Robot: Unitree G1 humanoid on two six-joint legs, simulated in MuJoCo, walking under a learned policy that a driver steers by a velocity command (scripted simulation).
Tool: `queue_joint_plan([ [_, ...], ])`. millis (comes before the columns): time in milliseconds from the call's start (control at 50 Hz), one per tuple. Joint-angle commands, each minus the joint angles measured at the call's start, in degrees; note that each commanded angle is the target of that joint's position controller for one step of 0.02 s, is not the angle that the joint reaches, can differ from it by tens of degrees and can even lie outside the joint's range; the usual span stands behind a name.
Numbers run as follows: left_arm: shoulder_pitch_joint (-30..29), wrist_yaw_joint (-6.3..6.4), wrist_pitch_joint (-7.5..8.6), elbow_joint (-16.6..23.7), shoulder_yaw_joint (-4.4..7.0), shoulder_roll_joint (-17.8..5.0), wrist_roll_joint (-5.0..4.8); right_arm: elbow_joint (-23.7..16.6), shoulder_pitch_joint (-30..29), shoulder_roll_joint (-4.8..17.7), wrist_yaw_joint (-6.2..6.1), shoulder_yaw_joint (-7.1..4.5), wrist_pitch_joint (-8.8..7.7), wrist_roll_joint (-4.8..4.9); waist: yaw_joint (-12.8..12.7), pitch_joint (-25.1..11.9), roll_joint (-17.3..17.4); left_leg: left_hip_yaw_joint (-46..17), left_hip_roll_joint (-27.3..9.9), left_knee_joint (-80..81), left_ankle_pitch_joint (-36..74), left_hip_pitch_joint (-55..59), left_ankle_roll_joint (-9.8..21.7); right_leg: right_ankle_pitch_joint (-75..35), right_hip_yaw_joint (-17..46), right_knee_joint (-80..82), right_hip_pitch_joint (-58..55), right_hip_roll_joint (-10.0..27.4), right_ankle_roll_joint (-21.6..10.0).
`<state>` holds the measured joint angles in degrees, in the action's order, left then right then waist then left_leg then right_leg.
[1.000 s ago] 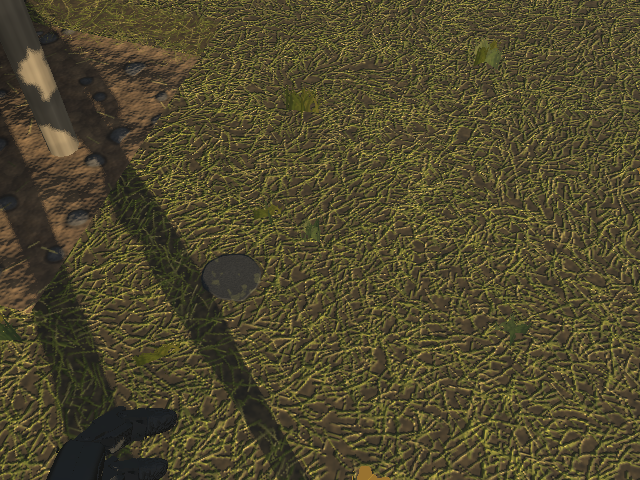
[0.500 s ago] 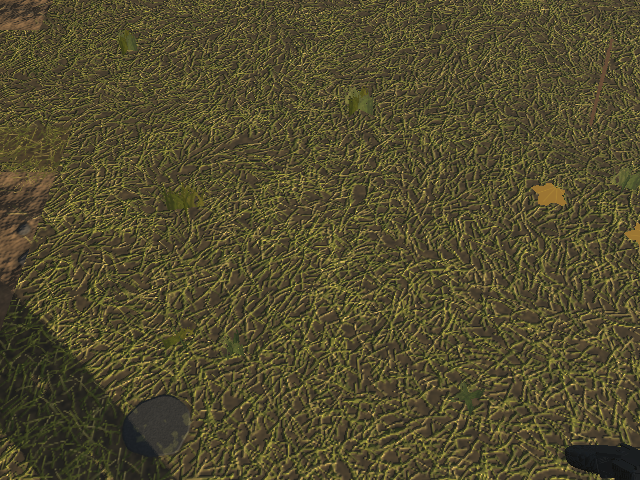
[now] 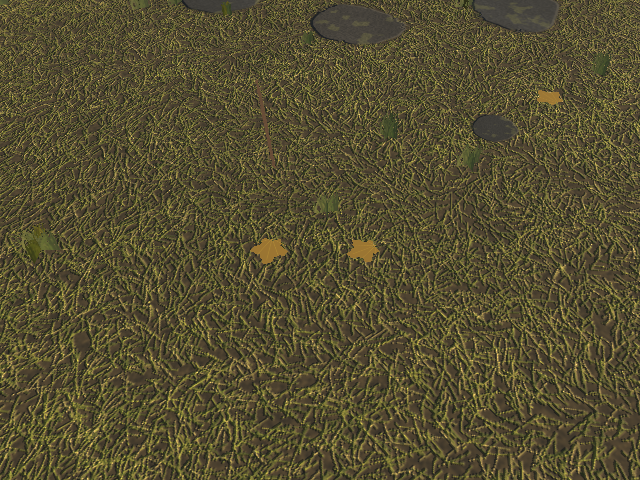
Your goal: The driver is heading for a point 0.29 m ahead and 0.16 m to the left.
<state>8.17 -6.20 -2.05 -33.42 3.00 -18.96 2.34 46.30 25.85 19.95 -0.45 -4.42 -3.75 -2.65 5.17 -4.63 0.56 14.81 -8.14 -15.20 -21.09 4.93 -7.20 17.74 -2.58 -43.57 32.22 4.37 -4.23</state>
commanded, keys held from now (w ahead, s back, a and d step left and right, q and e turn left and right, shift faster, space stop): s+q+shift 0.38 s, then shift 0.62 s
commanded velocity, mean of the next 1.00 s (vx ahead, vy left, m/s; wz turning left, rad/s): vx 0.04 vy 0.00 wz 0.29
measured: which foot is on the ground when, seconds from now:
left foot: down 0.00-0.02, up 0.04-0.40, down 0.42-0.84, up 0.86-1.00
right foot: up 0.00-0.00, down 0.02-0.42, up 0.44-0.80, down 0.82-1.00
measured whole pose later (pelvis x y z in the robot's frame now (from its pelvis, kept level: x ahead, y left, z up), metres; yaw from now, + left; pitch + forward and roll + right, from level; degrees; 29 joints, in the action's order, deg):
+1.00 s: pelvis +0.25 -0.16 +0.01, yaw +21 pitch +0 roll +1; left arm 17.1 1.2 1.6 -49.0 1.9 -12.1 0.9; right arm 40.7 10.7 15.9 -2.0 -4.5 2.5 -0.3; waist -1.7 0.7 2.6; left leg -7.2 1.6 -46.3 -20.7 -23.6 -3.5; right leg 17.0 -0.9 -28.8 11.6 -1.0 -2.1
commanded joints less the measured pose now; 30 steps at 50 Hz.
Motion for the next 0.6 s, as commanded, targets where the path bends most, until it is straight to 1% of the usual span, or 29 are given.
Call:
queue_joint_plan([
  [20, 12.1, 2.31, 3.34, -2.0, 1.50, -3.0, 0.84, -0.4, -1.9, 8.4, 0.41, -0.86, 0.36, 1.11, -11.8, 5.3, 1.2, -0.7, -7.2, -17.3, 46.2, -15.2, 12.5, -3.3, -5.5, 14.9, -26.7, -9.7, -3.3],
  [40, 22.7, 3.58, 4.02, -4.2, 2.25, -6.0, 2.33, -1.3, -0.4, 4.2, 1.11, 0.80, -0.09, 1.51, -16.1, -5.8, -5.7, -2.4, -3.3, -36.6, 28.5, -25.7, 10.6, 0.8, 4.3, 15.3, -44.9, -0.1, -2.3],
  [60, 20.1, 5.92, 3.86, -0.8, 4.84, -18.6, -3.33, -5.2, -1.3, 0.3, 1.08, 2.00, -1.88, 4.25, -12.6, -8.0, -24.8, -10.1, 8.2, -58.8, -11.0, -48.8, 5.1, -23.5, 33.8, 19.5, -53.4, 19.6, -10.2],
  [80, 19.9, 6.30, 4.83, 0.1, 3.46, -13.4, -2.63, -3.8, -6.3, 6.2, 0.42, 0.41, -3.14, 6.29, -16.1, -11.3, -11.7, -22.8, 9.0, -66.3, -12.4, -48.3, 4.7, -47.0, 31.0, 18.9, -48.5, 22.2, -11.0],
  [100, 18.3, 6.14, 5.34, -1.0, 2.48, -10.2, -1.56, -4.2, -8.3, 7.0, 0.24, -0.31, -2.88, 6.62, -14.3, -7.3, -8.3, -23.4, 7.1, -64.3, -9.4, -48.6, 4.8, -59.6, 18.5, 15.9, -44.2, 20.1, -9.6],
  [120, 14.5, 6.05, 5.47, -1.7, 2.29, -8.6, -1.87, -3.8, -7.9, 4.7, -0.04, 0.06, -2.20, 5.43, -10.8, -4.7, -7.3, -22.0, 4.6, -59.0, -5.8, -48.6, 4.7, -57.9, 12.9, 16.0, -40.7, 16.8, -7.2],
  [140, 9.3, 6.22, 5.35, -1.3, 1.80, -6.4, -2.43, -2.6, -6.8, 3.8, -0.35, -0.10, -1.20, 4.44, -8.0, -1.6, -9.0, -20.2, 3.3, -55.9, -1.9, -47.2, 4.3, -57.3, 8.5, 17.5, -36.1, 14.4, -5.0],
  [160, 5.5, 6.69, 5.65, -0.7, 0.92, -3.3, -2.24, -1.4, -4.7, 2.9, -0.51, -0.20, 0.27, 4.21, -5.6, -0.1, -10.4, -18.4, 2.8, -55.4, 2.6, -42.5, 4.5, -60.0, 4.3, 21.1, -30.9, 12.7, -3.2],
  [180, 2.2, 7.38, 6.08, 0.0, 0.94, -2.8, -1.69, -1.3, -2.3, 1.5, -0.22, -0.18, 1.11, 4.31, -2.9, 0.2, -12.2, -16.3, 3.9, -55.3, 4.9, -39.3, 3.4, -64.4, 1.1, 22.4, -26.9, 12.9, -3.6],
  [200, -1.2, 8.04, 6.23, 0.4, 0.97, -2.3, -1.48, -1.4, -1.2, -0.1, 0.04, 0.02, 1.73, 4.11, -1.3, 1.4, -10.6, -14.5, 5.0, -53.3, 6.0, -38.8, 2.5, -63.4, -1.7, 23.7, -24.7, 11.8, -3.8],
  [220, -3.7, 8.75, 6.05, 0.6, 0.94, -2.0, -1.24, -1.8, -1.5, -0.9, 0.25, 0.05, 1.96, 3.75, -0.5, 3.1, -9.1, -13.3, 5.9, -49.7, 7.8, -38.8, 2.3, -58.6, -4.5, 24.7, -22.9, 9.9, -3.7],
  [240, -6.0, 9.54, 5.56, 0.7, 1.05, -2.3, -1.17, -2.6, -3.0, -1.6, 0.36, 0.19, 1.96, 3.61, 0.0, 4.0, -7.2, -12.0, 6.4, -43.6, 10.3, -37.9, 2.6, -53.7, -6.7, 25.1, -21.7, 8.2, -3.2],
  [260, -7.4, 10.25, 4.99, 0.7, 1.06, -2.4, -1.69, -3.0, -3.8, -2.0, 0.91, 0.42, 1.83, 3.50, -0.1, 4.5, -6.5, -10.7, 6.7, -36.0, 14.3, -36.1, 3.0, -49.7, -8.8, 24.3, -21.3, 7.1, -2.5],
  [280, -7.0, 11.03, 4.32, 0.3, 1.13, -2.5, -2.18, -2.9, -3.5, -1.6, 1.76, 0.33, 1.70, 3.34, -0.8, 3.3, -6.0, -9.1, 7.8, -30.8, 19.2, -33.4, 3.2, -48.5, -10.1, 22.5, -22.6, 6.7, -1.8],
  [300, -6.2, 11.68, 3.70, -0.4, 1.34, -3.3, -2.60, -3.2, -2.8, -1.6, 2.74, 0.32, 1.78, 3.02, -1.0, 1.4, -6.9, -8.3, 8.3, -27.2, 21.9, -30.3, 3.5, -50.5, -10.4, 20.1, -23.6, 7.6, -1.5],
  [340, -7.0, 12.29, 2.52, -0.7, 1.52, -3.8, -3.44, -3.5, 1.3, 0.6, 4.21, -0.44, 2.61, 2.87, 0.7, -1.7, -8.6, -7.6, 9.8, -25.4, 20.7, -24.6, 5.1, -56.4, -10.1, 14.3, -25.1, 8.9, -1.0],
  [360, -8.4, 12.26, 1.96, -0.2, 1.51, -3.6, -3.87, -3.7, 3.4, 2.2, 4.44, -1.03, 3.11, 2.92, 1.9, -2.6, -9.0, -7.6, 10.5, -24.1, 19.1, -22.4, 6.5, -57.4, -9.8, 10.5, -25.4, 9.0, -0.5],
  [380, -10.1, 12.05, 1.44, 0.3, 1.36, -2.8, -4.30, -3.8, 6.1, 4.0, 4.17, -1.76, 3.33, 2.88, 3.5, -3.4, -8.4, -7.6, 11.5, -20.3, 19.7, -19.1, 8.5, -55.8, -10.0, 4.8, -25.3, 8.1, 0.5],
  [400, -11.0, 11.57, 1.08, 0.7, 1.06, -1.8, -4.66, -3.8, 9.7, 5.2, 3.56, -2.47, 2.94, 2.48, 6.2, -3.5, -3.9, -9.5, 11.8, -12.2, 25.6, -12.0, 11.3, -45.2, -9.8, -5.6, -21.0, 5.3, 2.0],
  [420, -8.0, 10.50, 0.65, 0.9, 0.15, 1.9, -2.71, -4.8, 6.5, 7.1, 2.28, -2.57, 1.89, 2.12, 2.0, 1.3, 12.1, -21.2, 4.9, -8.9, 57.9, -6.9, 14.6, 4.2, -8.6, -19.7, -9.3, -2.8, 4.6],
  [440, 0.0, 9.41, -0.21, 0.0, -0.28, 3.0, -0.97, -9.1, -0.6, 10.4, 1.88, -2.35, 0.44, -0.40, -5.4, -1.9, 17.7, -47.0, -8.1, -9.8, 79.5, -5.8, 27.0, 26.5, 0.6, -39.8, 0.0, -14.5, 8.3],
  [460, 6.9, 8.63, -0.52, -2.2, 0.11, -1.0, -2.24, -12.9, -7.2, 12.6, 2.38, -2.65, -0.13, -1.00, -6.4, -14.2, 13.3, -56.2, -14.7, -5.7, 63.2, -4.6, 33.5, 23.0, 13.2, -47.0, -1.1, -12.2, 8.2],
  [480, 3.6, 8.43, -0.96, -2.8, 0.96, -4.9, -2.86, -14.6, -12.8, 9.7, 2.13, -2.19, 0.20, 0.36, -6.6, -10.7, 5.0, -52.7, -13.2, -4.3, 43.4, -9.3, 30.6, 18.3, 13.2, -45.1, 0.1, -9.7, 6.6],
  [500, -0.3, 8.86, -1.58, -3.2, 1.48, -5.3, -2.26, -14.7, -14.4, 5.4, 1.43, -0.95, 1.16, 2.41, -6.0, -5.2, -3.3, -46.6, -9.6, -3.4, 28.6, -15.2, 25.6, 13.3, 11.7, -40.2, 0.3, -7.1, 6.1],
  [520, -2.9, 9.25, -2.25, -3.1, 1.52, -4.0, -2.16, -14.0, -14.3, 3.2, 0.62, -0.03, 2.05, 3.49, -5.6, -2.9, -5.3, -43.4, -6.4, -1.9, 15.0, -19.4, 21.3, 9.3, 10.9, -35.3, -1.1, -5.7, 5.7],
  [540, -2.8, 9.09, -2.57, -3.2, 1.66, -3.4, -2.69, -14.1, -14.5, 3.8, -0.09, -0.08, 2.82, 3.39, -6.1, -1.6, -1.4, -40.4, -4.1, -0.9, 10.8, -22.9, 20.7, 8.0, 10.0, -32.4, -4.2, -5.6, 6.0],
  [560, -1.9, 8.87, -2.60, -3.9, 1.53, -2.3, -2.93, -14.2, -14.6, 4.3, -0.71, -0.25, 3.51, 2.77, -5.8, -0.4, 1.8, -36.6, -1.5, -0.1, 9.7, -24.6, 19.9, 6.8, 8.3, -29.2, -6.3, -6.1, 6.6],
  [580, -0.9, 8.80, -2.22, -4.6, 1.24, -0.9, -3.21, -14.1, -14.4, 3.9, -1.22, -0.31, 4.02, 2.37, -5.6, -0.6, 3.7, -33.3, 0.5, -0.2, 10.2, -23.9, 19.4, 6.6, 6.8, -24.6, -7.3, -6.2, 7.3],
  [600, -0.3, 8.90, -1.81, -5.3, 0.95, 0.2, -3.42, -14.0, -14.2, 3.6, -1.63, -0.46, 4.47, 2.21, -5.5, -1.0, 4.7, -31.1, 1.8, -0.6, 10.4, -22.4, 18.8, 7.0, 5.4, -19.5, -7.9, -6.2, 8.0],
])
